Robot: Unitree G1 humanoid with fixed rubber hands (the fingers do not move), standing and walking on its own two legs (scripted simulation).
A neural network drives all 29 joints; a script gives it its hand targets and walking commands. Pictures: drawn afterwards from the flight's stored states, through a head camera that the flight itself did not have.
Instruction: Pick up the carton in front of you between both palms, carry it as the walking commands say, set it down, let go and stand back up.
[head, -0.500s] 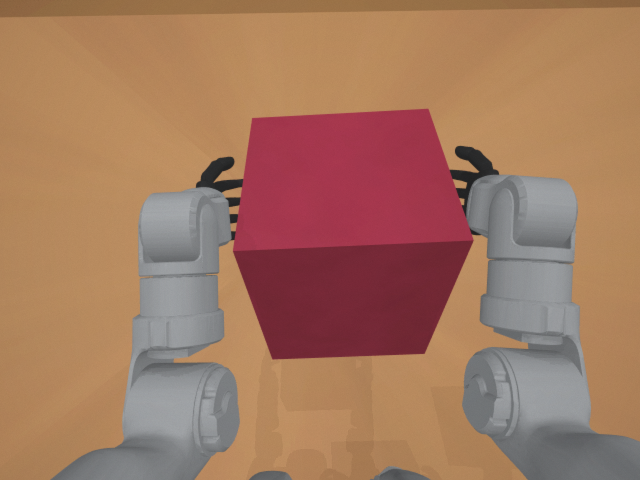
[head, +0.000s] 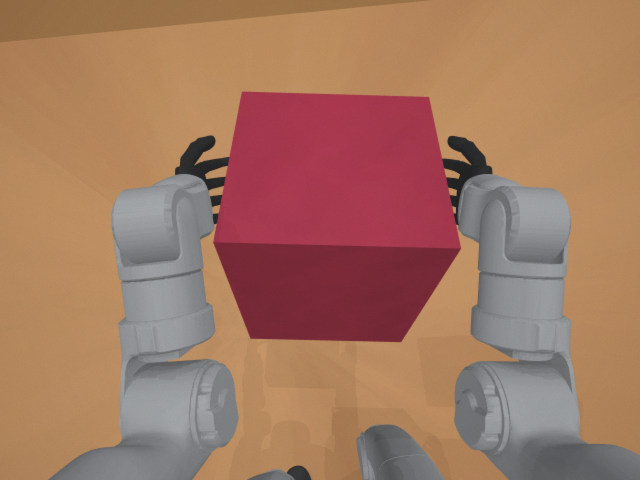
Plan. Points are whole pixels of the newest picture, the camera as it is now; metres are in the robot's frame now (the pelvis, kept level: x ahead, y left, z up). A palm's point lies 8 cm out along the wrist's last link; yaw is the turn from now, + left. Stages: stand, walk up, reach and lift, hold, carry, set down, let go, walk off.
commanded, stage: carry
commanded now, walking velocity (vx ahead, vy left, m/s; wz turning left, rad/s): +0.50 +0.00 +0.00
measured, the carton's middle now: (330, 230) +0.39 -0.03 +0.06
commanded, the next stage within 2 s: none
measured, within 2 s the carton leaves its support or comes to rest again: neither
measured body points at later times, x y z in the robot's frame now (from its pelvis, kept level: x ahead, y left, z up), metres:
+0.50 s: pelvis +0.31 -0.06 +0.03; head +0.37 -0.06 +0.48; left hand +0.68 +0.14 +0.16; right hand +0.72 -0.16 +0.16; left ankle +0.34 +0.07 -0.62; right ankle +0.32 -0.12 -0.71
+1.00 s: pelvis +0.62 -0.02 +0.06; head +0.67 -0.01 +0.50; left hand +1.02 +0.10 +0.20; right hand +1.00 -0.20 +0.21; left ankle +0.59 +0.06 -0.68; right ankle +0.71 -0.14 -0.61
